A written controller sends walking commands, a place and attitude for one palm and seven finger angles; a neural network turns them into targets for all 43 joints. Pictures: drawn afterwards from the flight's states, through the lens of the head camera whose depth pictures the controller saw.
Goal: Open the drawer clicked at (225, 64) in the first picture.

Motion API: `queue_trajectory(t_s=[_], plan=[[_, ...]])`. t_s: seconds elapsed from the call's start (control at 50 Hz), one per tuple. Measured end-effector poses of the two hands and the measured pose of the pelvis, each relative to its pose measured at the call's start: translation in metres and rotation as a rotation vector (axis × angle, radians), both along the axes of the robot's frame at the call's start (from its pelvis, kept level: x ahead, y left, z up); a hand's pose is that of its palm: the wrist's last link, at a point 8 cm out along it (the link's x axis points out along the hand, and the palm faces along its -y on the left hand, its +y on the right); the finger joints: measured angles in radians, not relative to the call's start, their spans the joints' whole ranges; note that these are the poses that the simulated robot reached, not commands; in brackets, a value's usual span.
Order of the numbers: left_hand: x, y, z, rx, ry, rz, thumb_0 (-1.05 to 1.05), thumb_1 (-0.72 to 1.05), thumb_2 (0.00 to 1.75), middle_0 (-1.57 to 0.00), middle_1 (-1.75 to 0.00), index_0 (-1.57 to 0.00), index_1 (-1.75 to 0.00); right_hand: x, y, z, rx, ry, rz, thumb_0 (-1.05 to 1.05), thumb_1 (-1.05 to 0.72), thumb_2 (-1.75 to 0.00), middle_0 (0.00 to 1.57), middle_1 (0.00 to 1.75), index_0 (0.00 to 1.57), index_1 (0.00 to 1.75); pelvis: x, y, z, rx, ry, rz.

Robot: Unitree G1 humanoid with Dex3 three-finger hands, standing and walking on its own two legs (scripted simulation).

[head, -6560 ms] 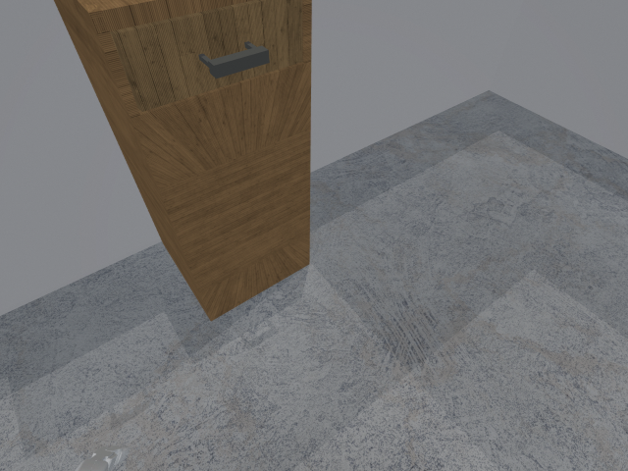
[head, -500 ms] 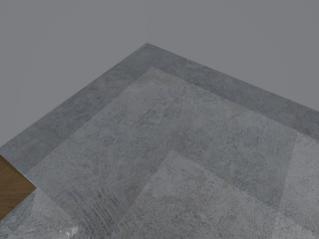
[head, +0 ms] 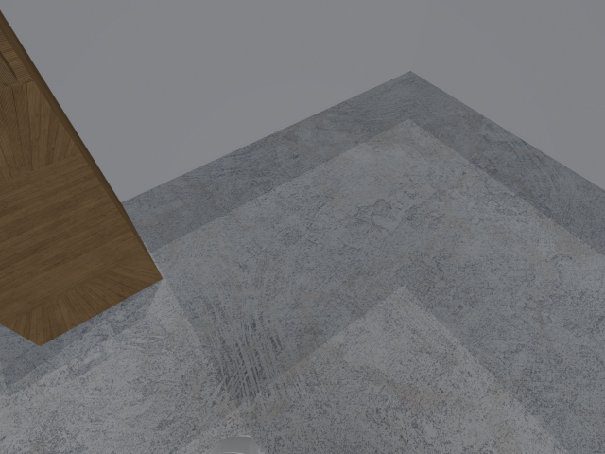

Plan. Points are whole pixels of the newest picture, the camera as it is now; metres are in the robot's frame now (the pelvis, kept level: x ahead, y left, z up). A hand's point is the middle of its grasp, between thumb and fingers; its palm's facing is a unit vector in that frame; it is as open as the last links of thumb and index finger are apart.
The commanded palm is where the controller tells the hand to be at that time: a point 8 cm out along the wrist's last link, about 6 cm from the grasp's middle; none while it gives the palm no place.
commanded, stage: turn to face it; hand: left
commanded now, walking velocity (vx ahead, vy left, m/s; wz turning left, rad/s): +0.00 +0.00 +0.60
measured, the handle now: out of the picture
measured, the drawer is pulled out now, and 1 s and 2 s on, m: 0.00 0.00 0.00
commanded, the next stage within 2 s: take the last steps up to it in 1.06 s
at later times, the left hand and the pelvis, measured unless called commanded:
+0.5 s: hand out of the picture +0.08 +0.24 -0.14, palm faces +0.28 -0.92 -0.28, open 7.3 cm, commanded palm none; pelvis +0.00 +0.01 +0.00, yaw +17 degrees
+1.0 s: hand out of the picture -0.14 +0.20 -0.19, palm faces +0.58 -0.78 -0.24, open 7.3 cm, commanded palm none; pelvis -0.04 +0.01 -0.01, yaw +34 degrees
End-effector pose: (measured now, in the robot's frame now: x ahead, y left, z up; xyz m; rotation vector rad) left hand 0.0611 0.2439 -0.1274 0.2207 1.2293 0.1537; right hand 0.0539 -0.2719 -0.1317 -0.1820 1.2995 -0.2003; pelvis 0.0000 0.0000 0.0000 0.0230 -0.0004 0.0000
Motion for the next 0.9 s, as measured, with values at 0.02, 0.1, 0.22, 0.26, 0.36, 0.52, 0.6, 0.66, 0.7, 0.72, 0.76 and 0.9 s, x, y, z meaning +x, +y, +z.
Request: queue_trajectory(t_s=[0.02, 0.1, 0.22, 0.26, 0.36, 0.52, 0.6, 0.66, 0.7, 0.72, 0.76, 0.9], plan=[[-0.008, 0.008, -0.005, -0.004, 0.014, 0.022, 0.01, 0.91, 0.90, -0.21, -0.30, -0.21, -0.30, 0.012, 0.005, 0.001, -0.010, -0.016, 0.027, 0.00, -0.91, -0.90, 0.19, 0.30, 0.20, 0.30, 0.000, 0.005, -0.003, -0.005, 0.002, 0.015], [-0.036, 0.042, -0.027, -0.008, 0.073, 0.110, 0.01, 0.91, 0.90, -0.21, -0.30, -0.21, -0.30, 0.054, 0.030, 0.005, -0.044, -0.105, 0.122, 0.00, -0.91, -0.90, 0.20, 0.30, 0.20, 0.30, 0.001, 0.023, -0.014, -0.011, 0.011, 0.063], [-0.039, 0.066, -0.014, 0.004, 0.059, 0.171, 0.01, 0.91, 0.90, -0.20, -0.30, -0.20, -0.30, 0.076, 0.057, 0.022, -0.052, -0.158, 0.191, 0.00, -0.91, -0.90, 0.20, 0.30, 0.21, 0.30, 0.002, 0.034, -0.001, -0.040, 0.007, 0.117], [-0.033, 0.069, -0.007, 0.006, 0.018, 0.183, 0.01, 0.91, 0.90, -0.20, -0.30, -0.20, -0.30, 0.077, 0.063, 0.023, -0.042, -0.154, 0.211, 0.00, -0.91, -0.90, 0.20, 0.30, 0.21, 0.30, 0.001, 0.036, 0.002, -0.043, 0.003, 0.141], [-0.015, 0.067, 0.008, 0.021, -0.084, 0.210, 0.01, 0.91, 0.90, -0.20, -0.30, -0.20, -0.30, 0.075, 0.069, 0.017, -0.006, -0.128, 0.250, 0.00, -0.91, -0.90, 0.20, 0.30, 0.21, 0.30, 0.000, 0.031, 0.005, -0.038, -0.004, 0.203], [-0.004, 0.038, 0.024, 0.065, -0.198, 0.249, 0.01, 0.91, 0.90, -0.20, -0.30, -0.20, -0.30, 0.068, 0.047, -0.009, 0.050, -0.065, 0.286, 0.00, -0.91, -0.90, 0.20, 0.30, 0.21, 0.30, -0.001, 0.002, -0.004, -0.017, -0.005, 0.302], [-0.029, 0.019, 0.029, 0.088, -0.197, 0.292, 0.01, 0.91, 0.90, -0.20, -0.30, -0.20, -0.30, 0.073, 0.033, -0.018, 0.058, -0.040, 0.320, 0.00, -0.91, -0.90, 0.20, 0.30, 0.21, 0.30, -0.003, -0.011, -0.004, -0.011, -0.020, 0.365], [-0.057, 0.007, 0.032, 0.085, -0.158, 0.350, 0.01, 0.91, 0.90, -0.21, -0.30, -0.20, -0.30, 0.080, 0.027, -0.014, 0.057, -0.026, 0.358, 0.00, -0.91, -0.90, 0.20, 0.30, 0.21, 0.30, -0.005, -0.015, 0.002, 0.004, -0.027, 0.405], [-0.075, 0.001, 0.031, 0.080, -0.128, 0.384, 0.01, 0.91, 0.90, -0.21, -0.30, -0.21, -0.30, 0.084, 0.026, -0.011, 0.055, -0.021, 0.383, 0.00, -0.91, -0.90, 0.20, 0.30, 0.20, 0.30, -0.006, -0.017, 0.004, 0.010, -0.029, 0.432], [-0.084, -0.001, 0.029, 0.076, -0.114, 0.402, 0.01, 0.91, 0.90, -0.21, -0.30, -0.21, -0.30, 0.086, 0.026, -0.010, 0.052, -0.018, 0.396, 0.00, -0.91, -0.90, 0.20, 0.30, 0.20, 0.30, -0.007, -0.018, 0.005, 0.012, -0.030, 0.446], [-0.102, -0.006, 0.026, 0.066, -0.090, 0.440, 0.01, 0.91, 0.90, -0.21, -0.30, -0.21, -0.30, 0.090, 0.028, -0.007, 0.042, -0.007, 0.426, 0.00, -0.91, -0.90, 0.20, 0.30, 0.20, 0.30, -0.009, -0.018, 0.006, 0.014, -0.030, 0.473], [-0.175, -0.012, 0.002, 0.010, 0.000, 0.573, 0.01, 0.91, 0.90, -0.21, -0.30, -0.21, -0.30, 0.112, 0.067, 0.002, 0.003, -0.022, 0.565, 0.00, -0.91, -0.90, 0.19, 0.30, 0.20, 0.30, -0.025, -0.005, 0.001, 0.002, -0.023, 0.552]])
